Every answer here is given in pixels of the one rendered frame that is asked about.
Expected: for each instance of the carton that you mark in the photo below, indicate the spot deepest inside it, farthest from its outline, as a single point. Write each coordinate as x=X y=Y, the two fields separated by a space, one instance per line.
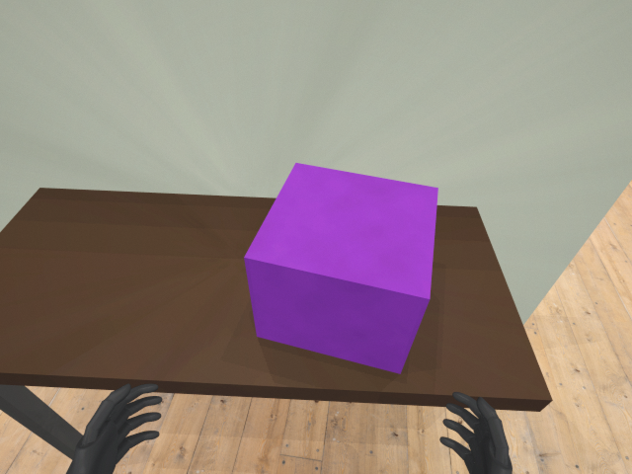
x=342 y=265

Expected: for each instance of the robot left hand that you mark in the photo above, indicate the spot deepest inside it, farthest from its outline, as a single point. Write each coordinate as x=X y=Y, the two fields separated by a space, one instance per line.
x=105 y=441

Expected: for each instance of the table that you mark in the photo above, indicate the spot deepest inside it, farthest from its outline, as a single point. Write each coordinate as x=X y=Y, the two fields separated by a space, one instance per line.
x=103 y=288

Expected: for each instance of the robot right hand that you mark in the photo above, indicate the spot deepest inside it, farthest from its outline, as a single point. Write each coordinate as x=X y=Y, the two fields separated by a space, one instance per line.
x=489 y=450

